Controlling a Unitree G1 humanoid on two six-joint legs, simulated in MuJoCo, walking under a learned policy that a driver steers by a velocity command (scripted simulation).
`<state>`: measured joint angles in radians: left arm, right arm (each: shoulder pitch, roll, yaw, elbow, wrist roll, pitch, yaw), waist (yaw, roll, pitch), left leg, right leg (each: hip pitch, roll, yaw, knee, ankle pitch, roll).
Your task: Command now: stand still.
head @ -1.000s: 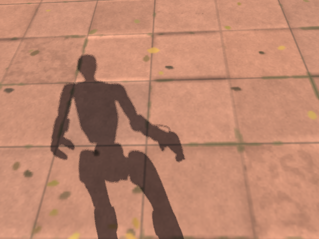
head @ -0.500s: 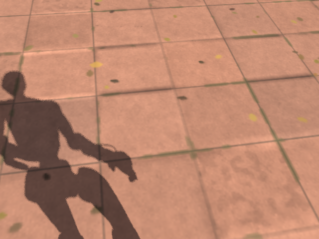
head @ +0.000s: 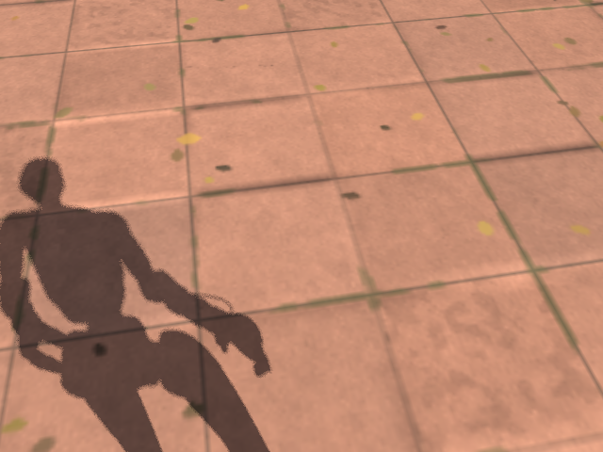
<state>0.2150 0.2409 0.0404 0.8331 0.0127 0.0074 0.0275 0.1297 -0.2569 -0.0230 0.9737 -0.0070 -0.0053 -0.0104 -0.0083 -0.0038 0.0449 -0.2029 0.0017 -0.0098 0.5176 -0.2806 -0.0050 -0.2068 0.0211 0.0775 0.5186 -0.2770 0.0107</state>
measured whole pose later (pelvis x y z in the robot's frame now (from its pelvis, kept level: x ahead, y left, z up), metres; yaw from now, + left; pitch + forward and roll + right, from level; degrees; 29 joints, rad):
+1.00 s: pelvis +0.00 +0.01 +0.00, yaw +0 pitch -1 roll +0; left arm 0.25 0.20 0.01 1.09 0.00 0.00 0.05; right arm 0.24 -0.21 0.00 1.08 0.00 -0.01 -0.03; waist -0.01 0.00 0.04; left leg -0.21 -0.02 -0.01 0.50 -0.27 0.01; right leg -0.20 0.00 0.07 0.49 -0.26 0.03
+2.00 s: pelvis +0.20 -0.01 +0.00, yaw +0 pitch +2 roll +0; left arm 0.53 0.18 0.02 1.08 -0.01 -0.09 0.02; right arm -0.02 -0.23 -0.03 0.87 0.03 -0.09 0.04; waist 0.10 0.03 0.02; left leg -0.65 0.06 0.04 0.60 0.00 0.05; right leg 0.16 0.02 -0.02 0.14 -0.34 -0.03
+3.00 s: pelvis +0.78 -0.04 +0.01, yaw +6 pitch +1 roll -2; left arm 0.32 0.23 0.06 0.98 0.02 -0.11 0.00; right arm 0.16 -0.26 -0.07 0.91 0.02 -0.06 0.00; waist 0.04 0.04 0.00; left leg -0.71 0.11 -0.09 0.80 0.05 0.04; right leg -0.01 0.06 -0.16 0.20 -0.21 -0.06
